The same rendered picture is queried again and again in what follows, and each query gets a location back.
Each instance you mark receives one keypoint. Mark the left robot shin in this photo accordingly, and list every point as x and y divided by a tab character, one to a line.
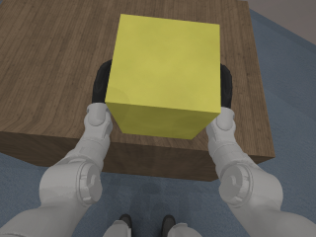
120	222

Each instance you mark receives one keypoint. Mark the pedestal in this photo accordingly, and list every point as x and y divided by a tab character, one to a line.
50	54

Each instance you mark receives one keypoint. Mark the right robot forearm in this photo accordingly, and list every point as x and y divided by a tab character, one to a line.
222	145

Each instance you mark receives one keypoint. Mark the right robot shin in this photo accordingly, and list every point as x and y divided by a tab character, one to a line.
178	225

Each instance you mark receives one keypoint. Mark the carton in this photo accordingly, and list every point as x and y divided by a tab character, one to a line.
165	76

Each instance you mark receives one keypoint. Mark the right robot upper arm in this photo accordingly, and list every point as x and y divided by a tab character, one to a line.
255	198

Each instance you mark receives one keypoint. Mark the right robot hand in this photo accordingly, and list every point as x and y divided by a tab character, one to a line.
225	87

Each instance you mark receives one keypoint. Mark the left robot hand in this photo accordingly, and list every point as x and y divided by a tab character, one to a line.
101	82

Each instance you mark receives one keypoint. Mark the robot shin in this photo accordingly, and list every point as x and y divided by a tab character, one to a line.
178	225
120	222

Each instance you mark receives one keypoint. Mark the left robot upper arm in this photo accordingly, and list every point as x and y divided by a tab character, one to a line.
66	192

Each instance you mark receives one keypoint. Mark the left robot forearm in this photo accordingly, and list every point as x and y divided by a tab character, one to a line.
95	141

